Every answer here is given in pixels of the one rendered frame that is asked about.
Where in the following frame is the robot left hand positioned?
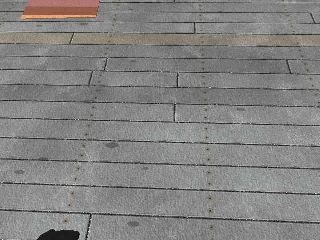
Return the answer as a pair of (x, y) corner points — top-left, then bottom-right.
(37, 229), (80, 240)

